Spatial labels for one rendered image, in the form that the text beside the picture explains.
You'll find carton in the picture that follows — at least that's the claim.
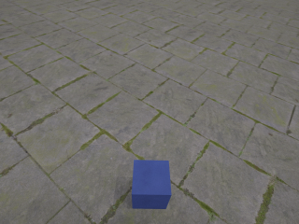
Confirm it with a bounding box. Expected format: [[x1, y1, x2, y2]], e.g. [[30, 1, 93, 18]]
[[132, 160, 172, 209]]

